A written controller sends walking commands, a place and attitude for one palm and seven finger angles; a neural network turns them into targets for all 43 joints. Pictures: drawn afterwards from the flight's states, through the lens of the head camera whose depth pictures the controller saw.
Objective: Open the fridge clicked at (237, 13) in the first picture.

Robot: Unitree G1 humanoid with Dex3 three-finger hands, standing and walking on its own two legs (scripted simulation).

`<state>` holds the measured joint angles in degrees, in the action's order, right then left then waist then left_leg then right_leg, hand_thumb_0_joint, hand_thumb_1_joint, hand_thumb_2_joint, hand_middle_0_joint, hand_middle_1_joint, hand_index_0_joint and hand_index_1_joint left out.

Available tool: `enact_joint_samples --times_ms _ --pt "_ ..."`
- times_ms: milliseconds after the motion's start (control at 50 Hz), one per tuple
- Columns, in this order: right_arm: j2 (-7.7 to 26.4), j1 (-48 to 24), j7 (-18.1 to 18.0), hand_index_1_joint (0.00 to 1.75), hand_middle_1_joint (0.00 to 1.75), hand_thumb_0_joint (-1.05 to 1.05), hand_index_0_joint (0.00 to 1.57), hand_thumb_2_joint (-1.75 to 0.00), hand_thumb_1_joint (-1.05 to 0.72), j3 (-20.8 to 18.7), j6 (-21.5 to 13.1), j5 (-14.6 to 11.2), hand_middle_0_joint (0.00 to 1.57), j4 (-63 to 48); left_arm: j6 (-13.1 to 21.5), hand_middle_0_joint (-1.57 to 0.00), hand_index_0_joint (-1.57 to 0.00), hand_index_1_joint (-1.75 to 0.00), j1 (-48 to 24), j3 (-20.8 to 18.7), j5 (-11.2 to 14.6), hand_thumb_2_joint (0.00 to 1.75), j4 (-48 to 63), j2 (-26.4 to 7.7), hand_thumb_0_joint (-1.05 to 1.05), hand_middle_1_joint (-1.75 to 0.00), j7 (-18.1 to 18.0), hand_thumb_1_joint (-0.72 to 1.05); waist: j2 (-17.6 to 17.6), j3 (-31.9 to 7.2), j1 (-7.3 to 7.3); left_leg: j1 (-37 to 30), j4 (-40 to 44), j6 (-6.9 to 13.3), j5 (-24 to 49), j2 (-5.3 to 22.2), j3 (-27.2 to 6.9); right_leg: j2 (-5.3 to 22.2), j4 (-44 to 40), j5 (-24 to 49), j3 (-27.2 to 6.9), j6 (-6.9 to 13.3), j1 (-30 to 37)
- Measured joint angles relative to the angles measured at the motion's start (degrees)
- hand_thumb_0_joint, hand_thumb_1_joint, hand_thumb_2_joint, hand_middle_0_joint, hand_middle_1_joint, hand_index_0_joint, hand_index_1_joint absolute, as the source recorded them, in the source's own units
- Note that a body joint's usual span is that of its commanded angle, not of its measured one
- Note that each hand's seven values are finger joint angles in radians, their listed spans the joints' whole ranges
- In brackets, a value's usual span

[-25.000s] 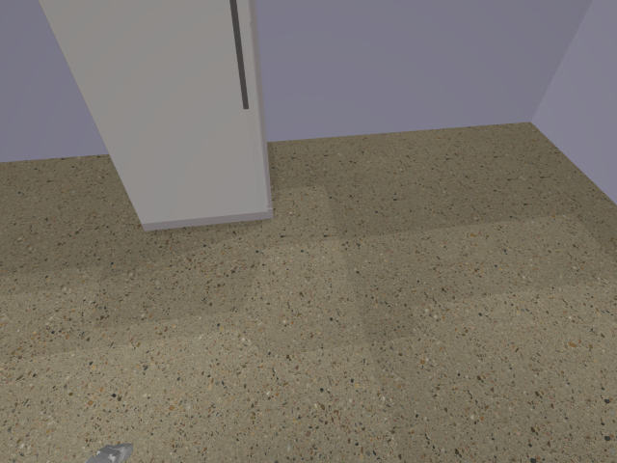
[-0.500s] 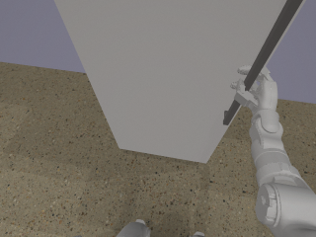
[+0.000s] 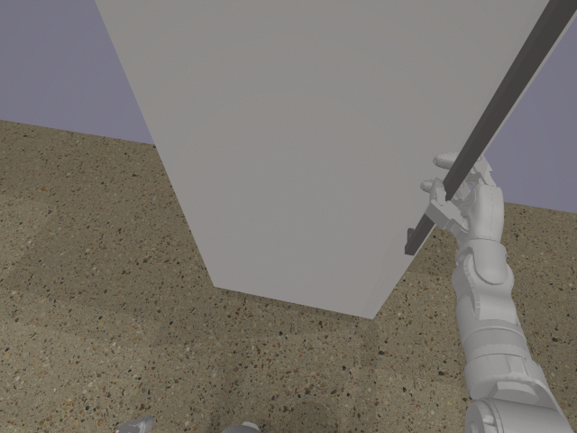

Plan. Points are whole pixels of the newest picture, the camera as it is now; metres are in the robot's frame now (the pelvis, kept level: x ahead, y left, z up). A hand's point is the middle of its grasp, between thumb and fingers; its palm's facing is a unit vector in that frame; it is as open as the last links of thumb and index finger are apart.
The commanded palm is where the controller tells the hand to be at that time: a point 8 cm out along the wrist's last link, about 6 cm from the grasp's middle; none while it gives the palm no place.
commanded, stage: pull the door a little, standing still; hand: right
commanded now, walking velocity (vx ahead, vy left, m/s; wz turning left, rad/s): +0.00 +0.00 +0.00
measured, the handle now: (462, 155) +0.49 -0.15 +0.12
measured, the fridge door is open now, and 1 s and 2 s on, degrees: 0 21 58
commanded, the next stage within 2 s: walk backward, drawing the door open in 0.38 s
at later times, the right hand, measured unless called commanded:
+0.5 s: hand (430, 239) +0.38 -0.12 +0.08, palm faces -0.01 +1.00 +0.00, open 6.0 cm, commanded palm +0.34 -0.17 +0.08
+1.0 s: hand (396, 318) +0.26 -0.07 +0.08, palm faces +0.02 +0.99 -0.13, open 5.6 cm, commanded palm +0.23 -0.12 +0.08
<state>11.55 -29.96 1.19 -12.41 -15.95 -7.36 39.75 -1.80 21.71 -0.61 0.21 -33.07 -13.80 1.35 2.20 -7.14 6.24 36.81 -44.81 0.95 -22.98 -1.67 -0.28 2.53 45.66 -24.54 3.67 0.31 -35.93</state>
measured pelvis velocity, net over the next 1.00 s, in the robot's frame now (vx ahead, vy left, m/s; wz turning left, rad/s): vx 0.00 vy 0.03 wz -0.13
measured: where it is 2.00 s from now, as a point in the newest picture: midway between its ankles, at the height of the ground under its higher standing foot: outside the picture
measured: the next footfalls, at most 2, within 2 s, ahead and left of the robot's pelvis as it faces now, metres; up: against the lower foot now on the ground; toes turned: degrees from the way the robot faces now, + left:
left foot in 1.22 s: +0.10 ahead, +0.19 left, +0.00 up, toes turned -16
right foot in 1.54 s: -0.10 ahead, +0.09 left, +0.00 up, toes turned -36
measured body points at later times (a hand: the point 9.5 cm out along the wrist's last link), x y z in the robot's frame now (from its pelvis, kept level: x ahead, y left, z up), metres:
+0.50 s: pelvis +0.03 -0.01 +0.01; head +0.09 +0.01 +0.46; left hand +0.13 +0.24 -0.10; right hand +0.37 -0.17 +0.08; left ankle -0.02 +0.11 -0.70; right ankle -0.03 -0.12 -0.70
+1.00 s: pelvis +0.00 +0.03 +0.03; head +0.02 +0.06 +0.47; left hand +0.22 +0.23 -0.07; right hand +0.26 -0.13 +0.09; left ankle +0.00 +0.09 -0.71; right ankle +0.01 -0.09 -0.70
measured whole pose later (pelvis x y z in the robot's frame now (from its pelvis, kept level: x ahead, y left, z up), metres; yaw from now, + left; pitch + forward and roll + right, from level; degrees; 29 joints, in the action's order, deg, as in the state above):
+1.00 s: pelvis +0.00 +0.03 +0.03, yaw -7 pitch +1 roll +0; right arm 3.4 5.7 -2.4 8.6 -4.7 0.4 3.6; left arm -2.2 8.4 1.7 -0.8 -31.1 -12.7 -6.2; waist 4.3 0.8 0.8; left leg 14.8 -30.9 4.6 -17.4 -1.2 9.1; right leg 0.3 35.6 -12.5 0.6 1.1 -20.0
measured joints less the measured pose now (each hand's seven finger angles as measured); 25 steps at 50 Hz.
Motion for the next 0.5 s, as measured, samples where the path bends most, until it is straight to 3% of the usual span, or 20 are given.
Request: enact_joint_samples --times_ms 140,280,380,500 --pt "-2.1 -0.9 -1.0 1.36 1.35 0.01 0.33 -0.82 -0.79 2.5 -0.4 1.0 0.33 0.2 0.6 -0.20 -0.20 -0.30 -1.1 -0.1 -0.6 0.90 -1.7 0.3 0.01 -0.30 -0.1 0.91 -0.1 0.0 -1.50 -0.9 0.0 -0.1 -0.8 0.5 1.3 -0.6 0.4 -0.6 -1.6 0.0 0.1" --pt "-2.2 2.4 -1.3 1.35 1.33 0.01 0.30 -0.81 -0.80 3.3 1.2 0.4 0.30 -3.4 0.4 -0.20 -0.20 -0.30 -1.8 -0.1 -0.6 0.90 -0.5 0.7 0.01 -0.30 0.5 0.91 0.0 -0.4 -1.60 -1.8 0.7 -0.1 -0.6 0.6 0.7 -0.8 -0.5 -0.1 -1.2 0.2 1.3" --pt "-2.8 9.2 -1.2 1.34 1.32 0.01 0.27 -0.81 -0.80 4.4 2.4 -0.4 0.27 -10.8 0.0 -0.20 -0.20 -0.30 -1.4 0.1 -0.2 0.90 1.2 0.9 0.01 -0.30 0.9 0.91 0.0 -0.5 -1.86 -3.7 2.0 -0.2 -0.2 0.5 -0.1 -0.9 -1.9 0.3 -0.6 0.4 3.5" --pt "-4.9 24.7 -0.8 1.32 1.30 0.01 0.25 -0.80 -0.79 8.4 3.1 -0.7 0.25 -26.2 -0.3 -0.20 -0.20 -0.30 -1.6 0.3 0.1 0.90 2.8 1.1 0.01 -0.30 1.1 0.91 0.1 -0.2 -2.85 -7.4 3.8 -0.1 0.3 0.6 -0.2 -1.0 -3.6 0.8 -0.5 0.4 7.6"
